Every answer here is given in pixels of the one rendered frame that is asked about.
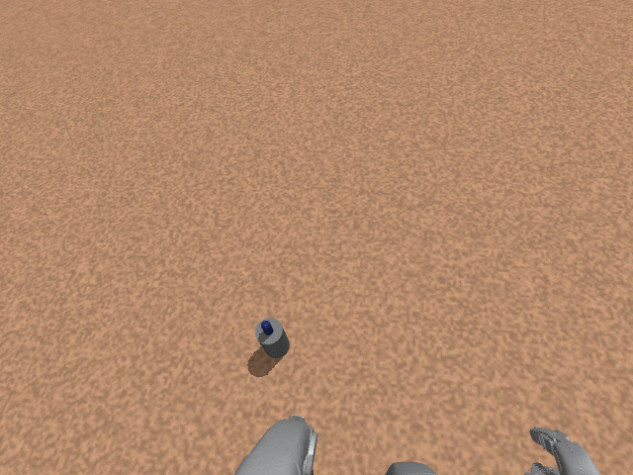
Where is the bottle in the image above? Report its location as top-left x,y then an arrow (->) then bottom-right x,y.
255,318 -> 290,358

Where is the right robot hand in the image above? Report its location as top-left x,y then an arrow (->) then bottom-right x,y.
524,427 -> 600,475

